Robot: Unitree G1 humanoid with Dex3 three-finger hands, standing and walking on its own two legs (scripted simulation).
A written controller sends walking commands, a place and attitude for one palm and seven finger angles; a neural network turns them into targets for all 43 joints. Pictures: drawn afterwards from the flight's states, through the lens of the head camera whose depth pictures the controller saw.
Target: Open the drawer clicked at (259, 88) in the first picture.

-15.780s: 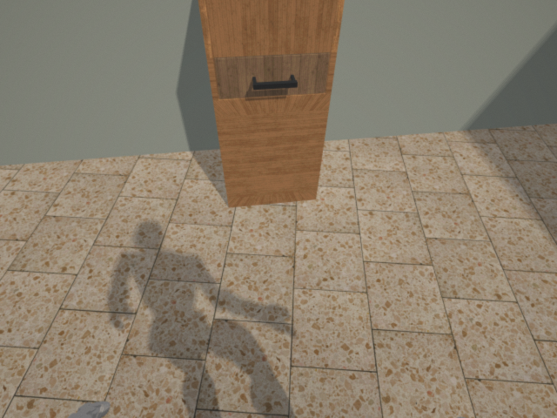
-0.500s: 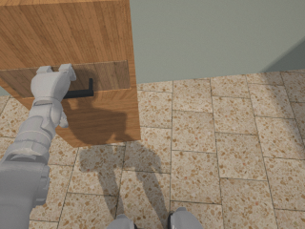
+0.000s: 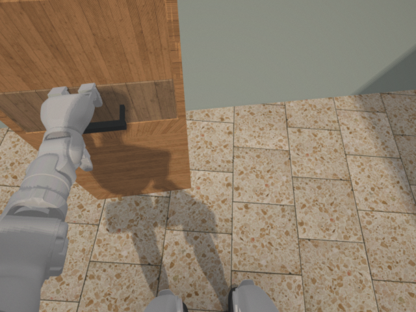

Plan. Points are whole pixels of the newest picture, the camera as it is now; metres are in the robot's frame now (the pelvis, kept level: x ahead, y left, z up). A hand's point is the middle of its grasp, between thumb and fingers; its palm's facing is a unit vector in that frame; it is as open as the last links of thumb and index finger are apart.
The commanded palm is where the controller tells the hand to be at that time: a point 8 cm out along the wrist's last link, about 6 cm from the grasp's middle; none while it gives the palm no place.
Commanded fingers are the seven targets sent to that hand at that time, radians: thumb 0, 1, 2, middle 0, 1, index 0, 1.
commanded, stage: move the hooked fingers above the handle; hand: left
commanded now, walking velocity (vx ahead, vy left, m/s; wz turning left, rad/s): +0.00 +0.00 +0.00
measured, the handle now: (92, 120) +0.54 +0.24 -0.06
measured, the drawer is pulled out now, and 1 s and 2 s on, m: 0.00 0.00 0.00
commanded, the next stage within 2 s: lower the fingers behind the handle in 0.26 s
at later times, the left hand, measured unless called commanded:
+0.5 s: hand (84, 128) +0.49 +0.24 -0.01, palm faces -0.11 -0.04 -0.99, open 13.8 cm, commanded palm +0.48 +0.23 +0.04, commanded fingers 0.00 -0.50 0.30 -0.30 -1.20 -0.30 -1.20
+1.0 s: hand (93, 138) +0.48 +0.23 -0.05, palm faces -0.10 -0.04 -0.99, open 13.8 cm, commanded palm +0.48 +0.22 +0.01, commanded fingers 0.00 -0.50 0.30 -0.30 -1.20 -0.30 -1.20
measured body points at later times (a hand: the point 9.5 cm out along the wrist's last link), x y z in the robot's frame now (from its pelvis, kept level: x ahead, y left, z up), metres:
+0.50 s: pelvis +0.00 +0.00 +0.00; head +0.14 +0.00 +0.43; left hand +0.49 +0.24 +0.04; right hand +0.00 -0.28 -0.13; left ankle -0.02 +0.08 -0.69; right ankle +0.01 -0.14 -0.69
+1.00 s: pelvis -0.01 -0.01 -0.02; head +0.14 +0.00 +0.40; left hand +0.48 +0.23 +0.01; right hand -0.01 -0.28 -0.15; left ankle -0.02 +0.08 -0.69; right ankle +0.01 -0.14 -0.69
